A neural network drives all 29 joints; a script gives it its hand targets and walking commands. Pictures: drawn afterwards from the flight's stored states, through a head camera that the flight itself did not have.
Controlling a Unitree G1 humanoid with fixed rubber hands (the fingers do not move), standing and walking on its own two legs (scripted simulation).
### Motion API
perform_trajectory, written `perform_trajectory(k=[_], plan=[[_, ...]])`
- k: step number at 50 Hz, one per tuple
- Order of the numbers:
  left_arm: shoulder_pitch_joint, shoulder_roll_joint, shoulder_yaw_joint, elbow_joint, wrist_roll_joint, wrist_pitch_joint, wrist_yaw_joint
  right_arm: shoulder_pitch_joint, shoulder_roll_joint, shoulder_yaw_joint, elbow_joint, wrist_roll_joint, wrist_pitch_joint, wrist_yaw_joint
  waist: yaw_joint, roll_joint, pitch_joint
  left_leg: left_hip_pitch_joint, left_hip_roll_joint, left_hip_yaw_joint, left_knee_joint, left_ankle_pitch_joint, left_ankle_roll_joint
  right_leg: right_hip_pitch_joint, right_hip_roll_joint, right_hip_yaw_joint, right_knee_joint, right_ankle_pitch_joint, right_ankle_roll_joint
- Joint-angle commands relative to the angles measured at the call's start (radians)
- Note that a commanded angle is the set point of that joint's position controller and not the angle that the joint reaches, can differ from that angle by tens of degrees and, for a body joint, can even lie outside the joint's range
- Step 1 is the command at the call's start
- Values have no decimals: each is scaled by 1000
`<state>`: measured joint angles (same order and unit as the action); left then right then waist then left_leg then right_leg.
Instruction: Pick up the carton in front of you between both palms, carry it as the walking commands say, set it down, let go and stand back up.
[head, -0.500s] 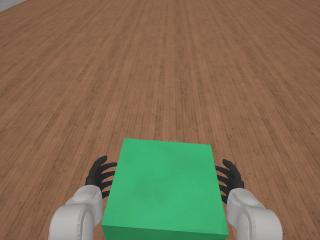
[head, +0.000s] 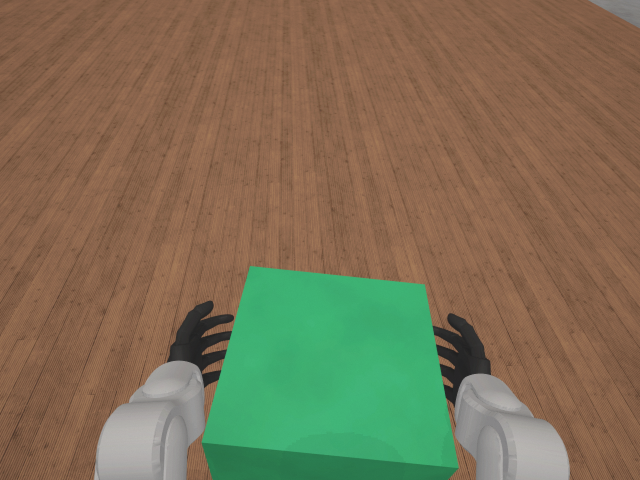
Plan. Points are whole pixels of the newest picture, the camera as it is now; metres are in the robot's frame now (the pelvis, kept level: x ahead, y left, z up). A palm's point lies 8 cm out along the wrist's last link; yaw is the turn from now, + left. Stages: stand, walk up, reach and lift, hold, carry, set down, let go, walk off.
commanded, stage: carry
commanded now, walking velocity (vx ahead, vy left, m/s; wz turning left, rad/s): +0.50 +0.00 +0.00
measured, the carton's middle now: (323, 405) +0.24 +0.00 +0.00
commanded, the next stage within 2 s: none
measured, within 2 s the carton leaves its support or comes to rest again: neither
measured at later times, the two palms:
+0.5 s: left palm (253, 180) +0.57 +0.12 +0.08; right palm (427, 187) +0.60 -0.18 +0.07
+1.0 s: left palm (252, 85) +0.94 +0.17 +0.07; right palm (381, 93) +0.95 -0.13 +0.07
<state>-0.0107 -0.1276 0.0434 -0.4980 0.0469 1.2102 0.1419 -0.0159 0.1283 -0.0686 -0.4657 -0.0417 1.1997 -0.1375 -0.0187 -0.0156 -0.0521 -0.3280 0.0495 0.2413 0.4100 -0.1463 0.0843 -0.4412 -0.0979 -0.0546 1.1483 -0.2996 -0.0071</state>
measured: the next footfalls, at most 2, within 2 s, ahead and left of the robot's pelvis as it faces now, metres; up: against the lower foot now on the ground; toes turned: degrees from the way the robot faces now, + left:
right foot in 0.38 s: +0.46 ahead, -0.12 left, +0.00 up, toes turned -9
left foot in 0.90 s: +0.83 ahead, +0.10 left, +0.00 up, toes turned +13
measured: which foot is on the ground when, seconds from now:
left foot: down 0.00-0.40, up 0.42-0.88, down 0.90-1.00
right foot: up 0.00-0.36, down 0.38-0.94, up 0.96-1.00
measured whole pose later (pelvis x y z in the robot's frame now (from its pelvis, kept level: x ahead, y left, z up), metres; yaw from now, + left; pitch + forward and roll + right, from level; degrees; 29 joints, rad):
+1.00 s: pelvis +0.70 +0.02 -0.02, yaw +0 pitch +3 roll +0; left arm -0.01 -0.13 0.06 -0.54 0.04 1.22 0.14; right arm -0.04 0.13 -0.05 -0.49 -0.04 1.21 -0.14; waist -0.01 -0.03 -0.05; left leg -0.44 0.04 0.25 0.52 -0.14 0.10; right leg -0.19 -0.08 -0.05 1.07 -0.42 0.00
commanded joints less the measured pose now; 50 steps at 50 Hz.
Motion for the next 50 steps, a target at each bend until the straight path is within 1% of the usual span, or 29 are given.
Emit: perform_trajectory(k=[1, 4, 8, 12, 14, 15, 16, 17, 18, 19, 20, 21, 22, 23, 24, 25, 26, 29, 33, 37, 40, 42, 44, 45, 46, 47, 48, 49, 50], plan=[[-354, -891, -656, -63, -247, -52, -130, -388, 865, 656, -124, 296, -40, 160, 13, 140, -288, 321, 247, -268, -244, 38, 11, -130, -33, 2, -72, 100, 0], [-319, -865, -650, -72, -228, -60, -121, -349, 830, 659, -134, 294, -49, 165, 9, 154, -223, 348, 236, -221, -292, 30, 29, -214, -38, -38, -223, 169, 24], [-351, -816, -655, -113, -243, -50, -105, -345, 762, 639, -151, 280, -43, 146, 5, 141, -148, 399, 208, -165, -292, 126, 37, -269, -27, -82, -407, 256, 38], [-346, -726, -632, -132, -255, -17, -89, -326, 677, 609, -155, 262, -17, 112, 2, 147, -70, 408, 199, -112, -277, 247, 38, -227, 5, -133, -555, 297, 13], [-349, -688, -617, -133, -259, -2, -83, -324, 648, 599, -154, 255, -2, 96, 2, 159, -37, 419, 204, -97, -272, 311, 27, -178, 14, -144, -618, 307, -7], [-349, -674, -610, -131, -260, 4, -80, -329, 640, 598, -156, 254, 4, 90, 4, 165, -37, 432, 205, -83, -248, 378, 16, -137, 20, -151, -642, 310, -19], [-344, -663, -601, -127, -260, 9, -78, -336, 634, 600, -160, 254, 10, 86, 10, 179, -58, 441, 202, -66, -191, 500, 3, -64, 40, -166, -654, 293, -28], [-332, -656, -592, -119, -260, 12, -76, -347, 630, 603, -166, 256, 15, 83, 22, 189, -102, 439, 193, -39, -88, 617, -13, 47, 76, -202, -660, 254, -31], [-323, -654, -582, -108, -258, 12, -76, -349, 627, 607, -169, 257, 20, 80, 41, 146, -168, 391, 150, 12, 103, 650, -42, 232, 127, -245, -707, 209, -32], [-313, -654, -570, -105, -255, 13, -76, -363, 623, 610, -175, 260, 23, 78, 59, 66, -252, 219, 117, -4, 329, 442, -63, 470, 39, -124, -713, 112, -29], [-335, -647, -563, -92, -251, 9, -80, -354, 640, 623, -197, 259, 28, 78, 56, -210, -381, -116, 8, -46, 689, 138, -118, 750, -285, 390, -804, -113, -178], [-295, -701, -577, -79, -267, 4, -88, -368, 648, 638, -211, 270, 27, 86, 48, -298, -360, -266, -72, -164, 855, -296, -118, 724, -341, 626, -967, 28, -219], [-327, -737, -588, -103, -277, -1, -101, -386, 714, 658, -187, 274, 19, 96, 40, -214, -329, -307, 4, -244, 938, -288, -79, 688, -322, 473, -931, 200, -197], [-343, -789, -605, -105, -285, -11, -114, -392, 766, 663, -182, 276, 9, 109, 39, -118, -333, -301, 42, -250, 924, -245, -59, 624, -286, 359, -894, 321, -170], [-369, -829, -617, -107, -288, -23, -127, -404, 816, 674, -168, 279, -3, 120, 35, -49, -306, -282, 80, -250, 855, -186, -51, 546, -264, 253, -895, 368, -139], [-374, -858, -625, -103, -288, -34, -137, -401, 853, 684, -155, 274, -15, 128, 30, -48, -296, -247, 99, -251, 779, -137, -57, 484, -234, 185, -921, 314, -106], [-374, -873, -630, -100, -289, -44, -146, -391, 872, 688, -139, 264, -27, 133, 29, -67, -296, -226, 93, -226, 739, -101, -62, 456, -214, 135, -944, 269, -90], [-341, -863, -637, -95, -286, -62, -164, -349, 884, 692, -117, 237, -51, 133, 29, -106, -258, -269, 89, -176, 615, -27, -87, 452, -185, 55, -1000, 224, -92], [-325, -806, -632, -109, -287, -66, -163, -345, 847, 694, -137, 232, -54, 120, 31, -111, -175, -372, 85, -125, 438, 66, -116, 509, -160, -2, -1032, 292, -111], [-312, -728, -605, -132, -277, -49, -138, -355, 775, 684, -173, 251, -32, 100, 35, -106, -99, -366, 58, -82, 252, 132, -112, 534, -134, -60, -1022, 405, -112], [-305, -669, -583, -130, -266, -27, -113, -353, 708, 664, -179, 255, -7, 85, 38, -121, -42, -321, 33, -47, 136, 156, -83, 550, -139, -88, -1015, 497, -102], [-311, -646, -579, -133, -265, -13, -100, -354, 678, 649, -179, 259, 8, 79, 36, -139, -32, -244, 17, -32, 79, 168, -59, 564, -146, -113, -977, 636, -84], [-326, -637, -585, -148, -271, -3, -92, -346, 663, 630, -171, 263, 15, 77, 21, -161, -123, -26, -45, 27, 69, 105, -47, 568, -132, -162, -788, 865, -51], [-337, -638, -591, -157, -275, 2, -90, -332, 660, 618, -159, 261, 15, 76, -3, -110, -198, 181, -82, 59, 23, 53, -48, 504, -84, -205, -574, 840, -24], [-355, -635, -601, -162, -278, 5, -88, -325, 659, 608, -159, 257, 17, 78, -17, 2, -276, 388, 68, -147, -4, -108, -40, 332, -61, -173, -339, 554, -2], [-337, -655, -610, -188, -277, 8, -90, -343, 659, 612, -153, 267, 13, 83, -11, 297, -397, 654, 363, -661, -120, -308, 114, -16, 72, -121, 5, 171, 46], [-362, -680, -624, -187, -288, 7, -97, -317, 706, 617, -141, 283, 11, 92, 1, 309, -352, 601, 389, -788, -234, -102, 127, -136, 112, 9, 146, -145, 21], [-371, -737, -641, -165, -290, 0, -106, -345, 746, 629, -166, 287, 4, 105, -2, 229, -328, 549, 358, -622, -192, 80, 111, -150, 47, 68, 206, -123, -7], [-377, -789, -648, -153, -289, -10, -118, -358, 796, 638, -167, 291, -4, 118, 1, 114, -329, 488, 327, -511, -158, 196, 78, -138, 8, 76, 175, -71, -19]])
